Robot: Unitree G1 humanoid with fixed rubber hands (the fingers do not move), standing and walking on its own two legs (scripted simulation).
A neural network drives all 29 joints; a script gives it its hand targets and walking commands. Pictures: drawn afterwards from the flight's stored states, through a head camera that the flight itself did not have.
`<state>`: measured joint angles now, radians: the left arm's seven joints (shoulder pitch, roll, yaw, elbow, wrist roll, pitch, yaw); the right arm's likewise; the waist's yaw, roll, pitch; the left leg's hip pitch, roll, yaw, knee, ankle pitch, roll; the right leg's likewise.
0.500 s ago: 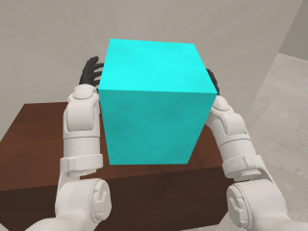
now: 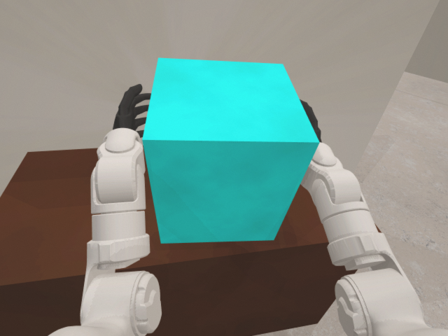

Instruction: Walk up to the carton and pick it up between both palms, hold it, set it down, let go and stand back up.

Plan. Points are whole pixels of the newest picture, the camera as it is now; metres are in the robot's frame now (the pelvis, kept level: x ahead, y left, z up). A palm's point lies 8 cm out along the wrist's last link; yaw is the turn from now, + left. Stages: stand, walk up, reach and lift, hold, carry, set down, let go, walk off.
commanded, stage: hold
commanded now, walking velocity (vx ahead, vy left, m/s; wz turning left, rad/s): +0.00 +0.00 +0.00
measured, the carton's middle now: (220, 155) +0.36 +0.01 +0.18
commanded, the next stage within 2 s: none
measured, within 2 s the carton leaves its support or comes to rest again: neither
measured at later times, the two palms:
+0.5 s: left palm (125, 137) +0.34 +0.16 +0.23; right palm (310, 145) +0.35 -0.14 +0.22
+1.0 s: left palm (129, 133) +0.36 +0.15 +0.23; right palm (310, 144) +0.35 -0.15 +0.21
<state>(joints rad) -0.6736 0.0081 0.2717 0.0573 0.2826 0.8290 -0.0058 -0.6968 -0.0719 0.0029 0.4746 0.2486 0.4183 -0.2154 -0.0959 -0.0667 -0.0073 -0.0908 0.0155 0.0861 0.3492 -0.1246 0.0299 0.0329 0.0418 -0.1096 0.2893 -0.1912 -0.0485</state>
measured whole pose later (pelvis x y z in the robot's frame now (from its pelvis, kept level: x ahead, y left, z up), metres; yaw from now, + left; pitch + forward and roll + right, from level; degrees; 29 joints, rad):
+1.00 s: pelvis -0.01 -0.01 +0.00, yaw +0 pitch -8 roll +0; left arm -0.70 0.01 0.30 0.12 0.28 0.81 -0.02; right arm -0.72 -0.06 -0.01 0.51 0.23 0.42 -0.22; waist -0.08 -0.07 -0.01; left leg -0.09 0.02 0.09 0.33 -0.11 0.02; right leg 0.03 0.05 -0.11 0.29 -0.19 -0.05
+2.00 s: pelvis -0.01 -0.01 +0.00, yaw +0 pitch -8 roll +0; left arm -0.71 0.01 0.30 0.13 0.28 0.81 -0.02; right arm -0.73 -0.06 -0.02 0.51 0.22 0.44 -0.22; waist -0.09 -0.06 -0.02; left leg -0.09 0.02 0.08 0.33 -0.10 0.02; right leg 0.02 0.05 -0.11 0.30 -0.18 -0.06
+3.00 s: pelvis +0.00 -0.01 +0.00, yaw +0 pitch -8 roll -1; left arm -0.68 0.00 0.29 0.05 0.28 0.86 -0.01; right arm -0.70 -0.07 0.01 0.45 0.25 0.46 -0.22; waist -0.09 -0.06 -0.02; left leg -0.09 0.02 0.08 0.34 -0.11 0.02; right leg 0.03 0.05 -0.11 0.29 -0.19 -0.05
